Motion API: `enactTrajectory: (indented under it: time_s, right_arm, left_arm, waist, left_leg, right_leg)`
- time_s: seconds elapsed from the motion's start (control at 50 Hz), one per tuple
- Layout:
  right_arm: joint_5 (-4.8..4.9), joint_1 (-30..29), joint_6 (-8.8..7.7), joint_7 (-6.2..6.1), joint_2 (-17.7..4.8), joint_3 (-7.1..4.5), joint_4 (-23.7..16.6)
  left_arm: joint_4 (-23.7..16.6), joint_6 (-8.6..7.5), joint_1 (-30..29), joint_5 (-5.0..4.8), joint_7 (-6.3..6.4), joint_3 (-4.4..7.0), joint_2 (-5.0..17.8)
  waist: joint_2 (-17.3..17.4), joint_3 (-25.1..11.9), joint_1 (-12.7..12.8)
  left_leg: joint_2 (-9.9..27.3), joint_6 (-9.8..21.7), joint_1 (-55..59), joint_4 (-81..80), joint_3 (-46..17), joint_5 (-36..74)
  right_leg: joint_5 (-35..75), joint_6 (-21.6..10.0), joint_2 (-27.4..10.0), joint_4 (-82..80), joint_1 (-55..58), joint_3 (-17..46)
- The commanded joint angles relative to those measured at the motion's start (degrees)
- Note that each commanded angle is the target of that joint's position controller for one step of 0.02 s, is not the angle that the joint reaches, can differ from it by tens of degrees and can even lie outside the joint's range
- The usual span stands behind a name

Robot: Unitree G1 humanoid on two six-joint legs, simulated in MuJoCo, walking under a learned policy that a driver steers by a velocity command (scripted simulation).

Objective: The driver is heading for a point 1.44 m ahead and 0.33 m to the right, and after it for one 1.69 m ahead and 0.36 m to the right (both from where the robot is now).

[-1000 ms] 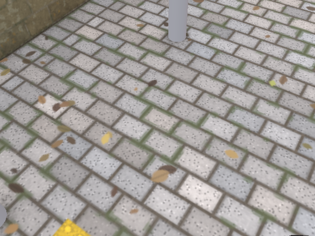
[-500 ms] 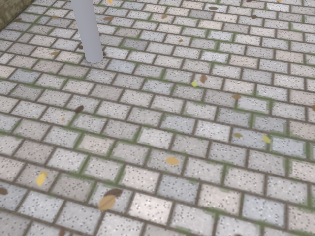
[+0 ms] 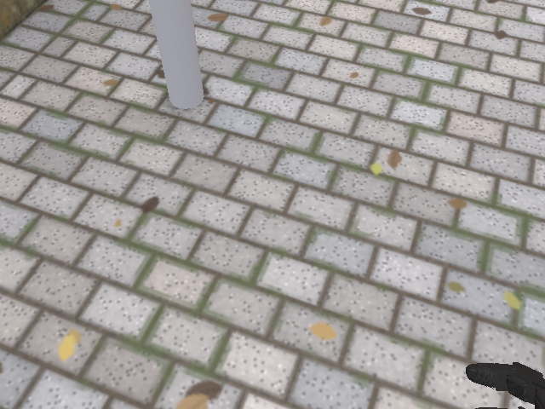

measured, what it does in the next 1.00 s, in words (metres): walks ahead: right foot, then left foot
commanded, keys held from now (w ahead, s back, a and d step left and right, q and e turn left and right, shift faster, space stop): w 1.00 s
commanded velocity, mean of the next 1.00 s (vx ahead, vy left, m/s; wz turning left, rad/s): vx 0.50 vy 0.00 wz -0.01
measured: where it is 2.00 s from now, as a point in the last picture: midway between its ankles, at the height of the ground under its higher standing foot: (330, 171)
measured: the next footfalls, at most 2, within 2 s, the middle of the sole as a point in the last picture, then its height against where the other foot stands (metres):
right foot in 0.48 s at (363, 403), level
left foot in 1.00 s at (264, 286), level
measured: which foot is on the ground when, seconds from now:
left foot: down 0.00-0.48, up 0.50-0.98, down 1.00-1.00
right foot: up 0.00-0.46, down 0.48-1.00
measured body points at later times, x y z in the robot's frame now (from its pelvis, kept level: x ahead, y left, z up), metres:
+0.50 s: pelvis +0.29 -0.04 +0.01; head +0.33 -0.05 +0.46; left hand +0.51 +0.20 -0.07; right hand +0.30 -0.33 -0.13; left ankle +0.12 +0.09 -0.70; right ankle +0.41 -0.14 -0.72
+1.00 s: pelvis +0.57 -0.01 +0.01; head +0.60 +0.00 +0.46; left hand +0.55 +0.28 -0.12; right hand +0.80 -0.24 -0.07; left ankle +0.70 +0.10 -0.72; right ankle +0.41 -0.14 -0.71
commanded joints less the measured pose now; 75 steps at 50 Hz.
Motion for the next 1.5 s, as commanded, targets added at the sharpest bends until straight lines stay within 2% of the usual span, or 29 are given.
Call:
enactTrajectory:
  time_s: [0.02,0.06,0.1,0.14,0.28,0.38,0.42,0.46,0.48,0.5,0.52,0.54,0.58,0.6,0.7,0.8,0.9,0.96,1.0,1.02,1.04,1.06,1.08,1.1,1.16,1.22,1.34,1.44,1.5]
  right_arm:
    - [0.58,20.0,0.29,-1.08,-10.4,-3.32,2.4]
    - [-0.03,12.8,0.43,-1.42,-7.7,-2.50,1.7]
    - [-1.08,10.0,-0.19,-1.32,-5.9,-2.01,1.4]
    - [-0.46,10.0,-1.00,-1.30,-6.2,-2.15,2.3]
    - [0.45,15.0,-0.55,-2.53,-9.6,-2.77,5.0]
    - [1.19,19.7,1.14,-2.79,-11.2,-3.23,7.6]
    - [1.22,19.5,1.90,-3.07,-11.8,-3.51,8.1]
    - [0.94,18.1,2.61,-3.29,-10.9,-3.09,7.9]
    - [-0.32,18.7,2.59,-3.45,-7.8,-1.70,6.7]
    - [-0.26,26.0,1.40,-2.97,-1.2,0.34,5.3]
    - [0.78,23.1,0.21,-2.66,-6.0,-0.52,6.2]
    - [2.21,17.9,-0.57,-2.33,-9.6,-1.56,4.6]
    - [1.00,12.4,-0.88,-2.51,-8.6,-1.48,3.3]
    - [0.69,13.2,-0.42,-2.45,-8.2,-1.70,3.4]
    - [-0.07,11.3,1.75,-2.71,-4.8,-0.86,3.0]
    - [0.10,2.0,1.00,-2.05,-3.3,-0.24,1.0]
    - [0.65,-4.0,0.31,-0.81,-4.3,-0.42,-1.5]
    - [0.47,-0.8,-0.06,-0.37,-6.1,-1.15,-0.9]
    - [0.21,13.6,-0.01,-1.13,-10.2,-3.45,3.4]
    - [-0.28,22.5,0.34,-1.66,-15.2,-4.69,4.8]
    - [-0.21,24.0,0.61,-1.32,-16.2,-4.76,5.6]
    - [0.35,22.5,0.45,-1.37,-10.8,-3.46,5.0]
    - [0.24,18.3,0.22,-1.58,-9.0,-2.83,4.5]
    - [-0.33,14.5,-0.06,-1.63,-7.8,-2.35,3.8]
    - [-1.33,10.6,-1.26,-1.73,-5.0,-1.85,4.3]
    - [-1.40,11.4,-2.02,-2.11,-6.5,-2.41,5.9]
    - [-1.40,12.7,-0.92,-3.30,-8.3,-2.54,7.7]
    - [0.06,18.3,0.98,-3.79,-9.0,-3.00,10.4]
    - [-0.08,17.2,2.45,-4.49,-11.1,-3.55,10.0]
  left_arm:
    - [-6.2,-3.10,-1.5,-2.23,-0.85,1.29,8.2]
    - [-7.9,-3.65,-8.2,-1.25,-0.63,1.02,7.6]
    - [-6.7,-2.49,-5.5,-0.43,-0.46,1.10,5.8]
    - [-6.1,-1.40,-4.3,-0.16,-0.21,0.67,3.9]
    - [-10.0,-2.66,-19.1,0.30,-1.03,-0.56,1.5]
    - [-12.5,-3.26,-25.2,-0.36,-2.67,-0.25,3.1]
    - [-12.5,-3.35,-23.5,-0.27,-3.03,0.24,4.4]
    - [-9.3,-3.36,-11.9,0.03,-2.65,2.17,7.7]
    - [-7.3,-3.13,-1.9,0.48,-2.08,3.45,11.5]
    - [-6.3,-2.84,1.3,0.84,-2.10,4.69,17.2]
    - [-6.7,-2.88,1.9,0.16,-2.26,3.12,10.9]
    - [-7.2,-3.00,-2.1,0.33,-2.16,2.19,8.6]
    - [-7.8,-2.95,-8.5,0.75,-2.19,1.42,6.3]
    - [-7.9,-3.24,-10.0,1.19,-2.19,1.04,5.2]
    - [-5.8,-4.20,-9.8,0.46,-1.87,1.65,6.9]
    - [-3.3,-3.45,-6.8,0.06,-1.10,1.91,8.4]
    - [0.0,-2.22,-3.1,-0.56,-0.77,2.34,9.3]
    - [0.7,-1.30,-4.2,-0.64,-0.37,2.77,10.2]
    - [0.5,-0.68,-5.1,-0.11,-0.10,2.04,8.6]
    - [-0.9,-1.02,-2.0,1.56,-0.04,0.54,4.9]
    - [-0.8,-2.21,3.7,0.39,-0.55,-0.90,-0.3]
    - [-0.4,-3.08,-1.5,-1.46,-0.85,0.64,6.4]
    - [-2.2,-3.47,-6.7,-2.53,-0.94,1.34,8.5]
    - [-2.8,-3.39,-9.8,-1.77,-0.64,1.18,7.9]
    - [-1.7,-1.66,-7.2,-1.00,-0.54,1.30,5.0]
    - [-2.4,-0.34,-8.9,-0.92,-0.37,1.14,3.3]
    - [-5.3,-1.01,-16.8,-0.44,-1.89,0.82,1.8]
    - [-10.1,-0.87,-24.7,-0.55,-3.83,0.10,0.6]
    - [-11.7,-0.83,-23.5,-0.51,-4.87,1.00,2.3]
  waist:
    - [10.3,-17.9,-10.3]
    - [2.5,-6.0,-6.8]
    - [4.9,-4.5,-3.2]
    - [5.0,-3.5,-2.0]
    - [2.7,0.5,-6.5]
    - [3.2,1.4,-8.1]
    - [4.1,0.2,-6.3]
    - [3.6,-7.1,0.1]
    - [-1.0,-16.0,3.8]
    - [-16.5,-22.7,0.2]
    - [-13.2,-23.7,2.6]
    - [-9.5,-15.4,2.5]
    - [-2.7,-7.2,-0.2]
    - [-4.0,-6.5,-2.1]
    - [-2.8,-2.7,-3.8]
    - [-2.8,-0.3,-0.7]
    - [-3.2,1.4,0.6]
    - [-4.2,-0.7,-2.1]
    - [-2.8,-10.0,-9.0]
    - [6.7,-19.0,-10.4]
    - [19.2,-24.3,-7.7]
    - [11.1,-18.6,-10.1]
    - [8.1,-10.9,-9.4]
    - [3.6,-7.0,-7.7]
    - [6.2,-4.4,-3.8]
    - [4.4,-2.1,-3.4]
    - [3.5,0.5,-5.9]
    - [1.8,2.8,-8.7]
    - [4.3,-0.1,-6.1]
  left_leg:
    - [21.6,12.9,48.4,-17.2,-40.5,-19.9]
    - [17.3,10.1,29.9,-20.1,-27.2,-11.8]
    - [14.1,9.6,20.7,-23.6,-21.0,-5.0]
    - [13.5,10.7,17.0,-26.1,-16.9,-0.8]
    - [10.2,8.0,18.4,-27.7,-6.7,5.6]
    - [14.8,6.8,28.7,-23.7,-8.8,6.0]
    - [16.2,5.7,32.2,-20.1,-9.4,11.7]
    - [12.3,3.3,30.9,-5.3,-6.0,26.7]
    - [9.2,1.1,21.6,11.1,-3.4,17.2]
    - [-1.6,-3.0,-2.4,32.1,-2.1,-15.4]
    - [-0.8,-2.8,-9.8,39.5,-10.1,-26.2]
    - [2.1,-1.9,-13.7,41.2,-10.0,-22.4]
    - [6.7,-2.2,-11.5,35.4,-7.6,-14.2]
    - [8.2,-2.4,-8.0,33.0,-8.0,-11.7]
    - [9.2,-5.4,-7.3,22.2,-6.7,-5.1]
    - [7.1,-5.8,-5.1,4.3,-4.6,9.8]
    - [5.8,-3.6,-5.7,-2.9,-4.9,8.5]
    - [4.0,-1.2,0.0,-5.0,-3.4,2.6]
    - [2.5,1.8,21.2,-5.6,-1.8,3.4]
    - [14.7,6.6,40.0,-3.2,-16.6,4.9]
    - [23.6,13.8,52.4,-13.3,-42.3,-11.5]
    - [22.5,11.3,48.2,-17.1,-41.5,-20.6]
    - [21.3,8.9,40.6,-18.3,-33.3,-18.8]
    - [19.8,8.1,33.4,-20.0,-27.9,-13.3]
    - [15.7,6.6,23.4,-24.6,-16.1,-2.3]
    - [15.5,6.8,21.9,-26.7,-8.8,7.2]
    - [12.6,4.2,24.2,-28.5,2.9,12.1]
    - [17.1,4.3,36.6,-24.1,5.3,19.9]
    - [17.6,2.8,39.5,-16.2,8.1,40.4]
  right_leg:
    - [-2.2,-0.5,0.6,36.3,-40.4,5.9]
    - [6.6,-1.1,-5.0,29.5,-38.7,2.1]
    - [11.1,-0.7,-7.6,25.3,-31.7,2.4]
    - [12.2,0.5,-8.2,22.4,-30.8,1.5]
    - [33.3,2.5,-6.3,-3.8,-31.7,-2.2]
    - [30.6,0.4,-4.7,-12.1,-33.0,-1.5]
    - [25.6,-1.2,-3.8,-13.5,-30.4,-1.9]
    - [24.2,-4.0,-0.6,-15.8,-14.0,-5.0]
    - [25.6,-7.2,-8.1,-13.4,2.7,2.8]
    - [13.4,-16.8,-21.3,-18.4,22.5,30.6]
    - [6.8,-16.9,-21.8,-24.6,23.4,38.9]
    - [8.7,-14.5,-20.2,-25.2,17.4,30.5]
    - [21.2,-12.9,-15.8,-27.3,4.0,19.0]
    - [24.9,-12.4,-14.4,-28.8,-0.1,16.0]
    - [31.0,-13.8,-12.8,-34.9,-6.5,7.8]
    - [29.0,-11.1,-10.1,-36.0,-5.9,1.3]
    - [29.2,-10.1,-13.7,-32.9,1.6,2.0]
    - [39.1,-8.5,-14.7,-27.4,5.3,2.0]
    - [49.0,-5.6,-9.8,-9.8,0.0,-2.1]
    - [30.1,-3.0,-4.9,10.1,-14.4,-4.8]
    - [-5.6,-0.4,4.4,25.4,-33.5,-0.3]
    - [-5.4,-1.2,1.3,31.0,-39.7,5.8]
    - [0.3,-2.1,-1.4,30.5,-42.1,4.6]
    - [5.4,-1.9,-4.0,28.5,-40.5,3.1]
    - [12.9,-1.0,-7.2,22.8,-32.7,3.8]
    - [18.0,0.1,-7.0,19.2,-35.8,4.6]
    - [33.9,0.7,-6.0,1.3,-35.7,0.1]
    - [29.4,-1.5,-5.0,-6.2,-41.3,-3.5]
    - [21.8,-3.9,-1.3,-7.2,-34.9,-8.1]
Over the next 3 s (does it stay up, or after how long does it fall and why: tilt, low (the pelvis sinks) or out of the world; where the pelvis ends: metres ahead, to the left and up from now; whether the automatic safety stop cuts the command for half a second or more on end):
stays up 1.40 -0.28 0.02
